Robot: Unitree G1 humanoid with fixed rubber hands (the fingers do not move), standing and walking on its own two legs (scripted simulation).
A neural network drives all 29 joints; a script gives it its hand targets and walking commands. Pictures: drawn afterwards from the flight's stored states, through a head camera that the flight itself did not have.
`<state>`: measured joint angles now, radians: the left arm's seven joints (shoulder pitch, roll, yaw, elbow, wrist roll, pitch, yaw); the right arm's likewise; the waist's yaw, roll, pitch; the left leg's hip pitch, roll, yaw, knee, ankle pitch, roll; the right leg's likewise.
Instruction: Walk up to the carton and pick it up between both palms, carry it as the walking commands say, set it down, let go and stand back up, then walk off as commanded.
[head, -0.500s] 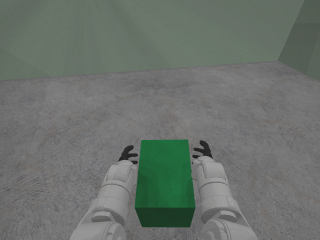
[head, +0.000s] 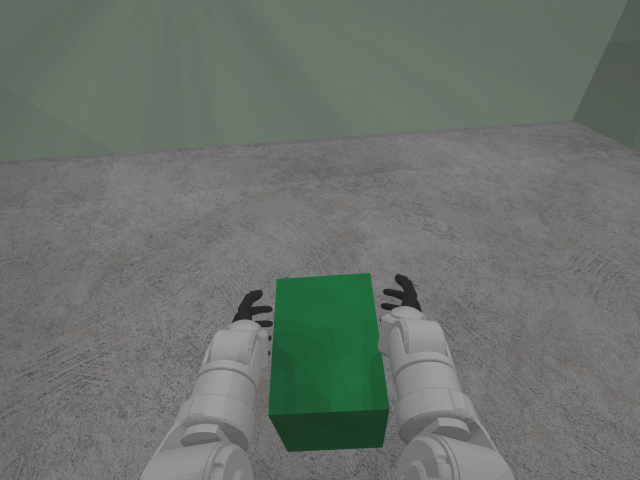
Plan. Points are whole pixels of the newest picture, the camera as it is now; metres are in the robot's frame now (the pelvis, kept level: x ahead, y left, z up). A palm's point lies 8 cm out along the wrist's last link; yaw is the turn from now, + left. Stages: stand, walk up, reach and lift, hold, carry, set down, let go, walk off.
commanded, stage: reach and lift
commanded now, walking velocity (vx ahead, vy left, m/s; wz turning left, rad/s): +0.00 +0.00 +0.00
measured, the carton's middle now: (329, 362) +0.33 -0.03 -0.04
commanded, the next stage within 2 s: hold in 0.78 s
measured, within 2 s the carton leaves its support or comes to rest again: neither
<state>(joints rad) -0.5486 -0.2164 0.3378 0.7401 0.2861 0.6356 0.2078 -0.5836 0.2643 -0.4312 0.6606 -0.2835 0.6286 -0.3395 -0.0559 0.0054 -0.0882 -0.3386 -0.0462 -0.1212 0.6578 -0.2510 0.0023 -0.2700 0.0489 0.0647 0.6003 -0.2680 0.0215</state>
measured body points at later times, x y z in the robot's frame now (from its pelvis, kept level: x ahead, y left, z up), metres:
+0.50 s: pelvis -0.01 +0.00 +0.00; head -0.07 +0.01 +0.45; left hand +0.32 +0.09 +0.03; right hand +0.32 -0.14 +0.07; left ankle +0.07 +0.11 -0.72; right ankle +0.04 -0.13 -0.72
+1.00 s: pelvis -0.01 +0.00 +0.00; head -0.09 +0.01 +0.44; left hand +0.31 +0.09 +0.04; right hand +0.31 -0.13 +0.08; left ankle +0.07 +0.11 -0.72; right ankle +0.04 -0.13 -0.72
